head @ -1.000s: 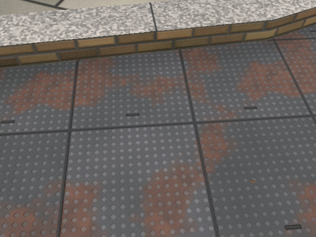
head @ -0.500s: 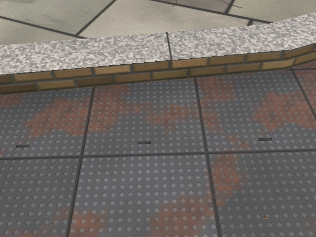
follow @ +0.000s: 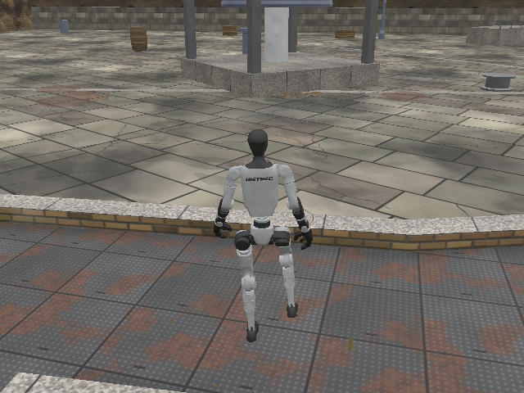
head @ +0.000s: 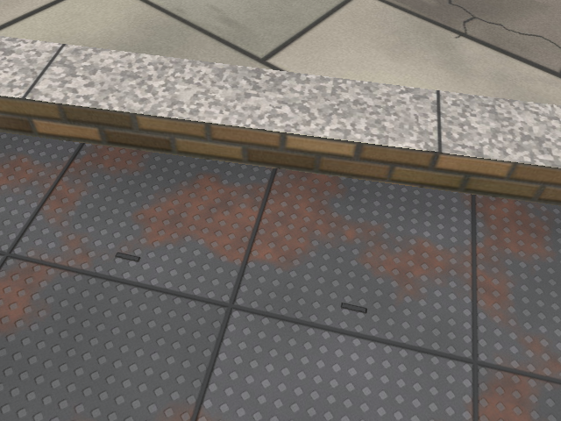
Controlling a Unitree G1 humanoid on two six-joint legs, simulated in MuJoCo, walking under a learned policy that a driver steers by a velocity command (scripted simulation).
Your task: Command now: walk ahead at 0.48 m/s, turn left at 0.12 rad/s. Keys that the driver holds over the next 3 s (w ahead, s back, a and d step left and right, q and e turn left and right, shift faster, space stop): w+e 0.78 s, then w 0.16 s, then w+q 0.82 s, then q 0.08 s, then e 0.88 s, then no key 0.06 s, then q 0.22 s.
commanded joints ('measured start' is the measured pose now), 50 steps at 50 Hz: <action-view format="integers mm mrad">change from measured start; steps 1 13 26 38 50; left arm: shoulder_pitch -40 -56 114 337 62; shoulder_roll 38 98 151 -21 33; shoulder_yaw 3 4 24 -27 -31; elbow -53 -106 -123 -186 -178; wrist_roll -5 -24 -18 -33 54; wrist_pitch -1 -7 23 37 81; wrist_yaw -11 -74 -1 4 -63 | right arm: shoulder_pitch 4 56 -137 92 56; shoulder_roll -158 -216 -113 -340 -152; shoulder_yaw -33 -42 8 -71 -12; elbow -45 -1 -180 -170 -50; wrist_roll -3 -29 -35 -42 -27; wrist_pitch -19 18 -39 -56 -34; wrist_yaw -18 -54 -22 -13 11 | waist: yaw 3 41 27 -8 14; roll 104 153 5 360 167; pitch -17 -86 -23 -321 -28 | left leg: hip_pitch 17 345 -397 419 12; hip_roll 213 295 170 505 289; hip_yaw -76 57 -11 -685 -125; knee -124 185 564 45 -104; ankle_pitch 404 1137 8 -223 198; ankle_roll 95 9 -161 142 79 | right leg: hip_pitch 3 162 313 -12 66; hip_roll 15 199 33 237 86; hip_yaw -32 -141 222 122 -14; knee -180 -389 -726 196 -80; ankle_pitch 202 24 157 -513 -113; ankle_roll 3 -140 -301 -48 -21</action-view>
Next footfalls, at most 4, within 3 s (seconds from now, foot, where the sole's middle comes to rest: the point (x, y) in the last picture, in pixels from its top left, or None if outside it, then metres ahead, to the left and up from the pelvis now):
0.28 right None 0.37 -0.11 -0.79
0.74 left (249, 344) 0.67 0.05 -0.79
1.18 right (359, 317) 0.74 -0.24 -0.79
1.64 left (302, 227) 1.04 -0.11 -0.79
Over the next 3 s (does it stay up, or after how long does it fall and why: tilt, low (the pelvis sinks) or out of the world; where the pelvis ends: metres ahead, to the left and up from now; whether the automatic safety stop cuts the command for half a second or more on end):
stays up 1.39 -0.22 0.14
